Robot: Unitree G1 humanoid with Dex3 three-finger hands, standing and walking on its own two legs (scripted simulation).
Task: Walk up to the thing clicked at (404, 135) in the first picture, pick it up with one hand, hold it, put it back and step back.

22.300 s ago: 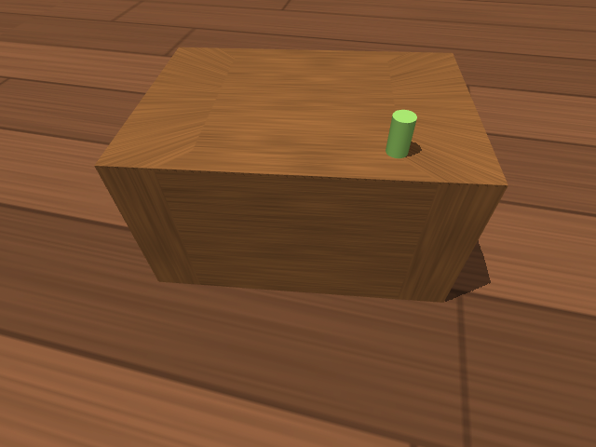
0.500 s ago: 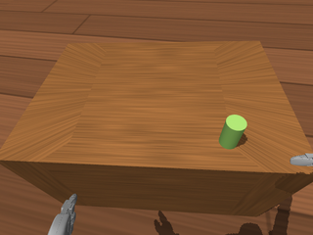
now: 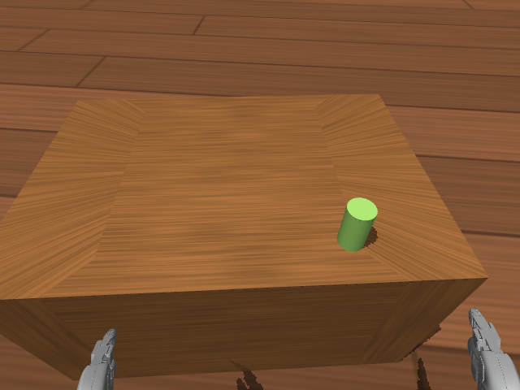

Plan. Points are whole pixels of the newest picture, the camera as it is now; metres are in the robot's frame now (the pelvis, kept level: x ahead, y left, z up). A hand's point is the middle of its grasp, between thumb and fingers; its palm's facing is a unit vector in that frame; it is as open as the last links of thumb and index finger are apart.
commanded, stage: sink last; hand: right
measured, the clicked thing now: (355, 225) +0.48 -0.21 -0.09
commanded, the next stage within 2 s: home in 0.18 s
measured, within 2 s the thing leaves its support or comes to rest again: neither
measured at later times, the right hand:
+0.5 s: hand (468, 361) +0.17 -0.27 +0.00, palm faces +0.33 +0.87 -0.37, open 17.3 cm
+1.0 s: hand (384, 375) +0.18 -0.18 -0.08, palm faces +0.10 +0.97 -0.22, open 17.4 cm
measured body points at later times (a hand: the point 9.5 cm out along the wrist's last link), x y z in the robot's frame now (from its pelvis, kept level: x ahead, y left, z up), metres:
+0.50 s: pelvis -0.01 +0.01 +0.00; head -0.01 +0.02 +0.45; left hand +0.16 +0.23 -0.06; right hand +0.15 -0.31 +0.03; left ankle -0.03 +0.13 -0.71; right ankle +0.03 -0.13 -0.71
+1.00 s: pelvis +0.00 +0.00 +0.00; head +0.03 +0.00 +0.45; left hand +0.15 +0.24 -0.08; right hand +0.17 -0.23 -0.06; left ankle -0.03 +0.13 -0.71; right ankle +0.03 -0.13 -0.71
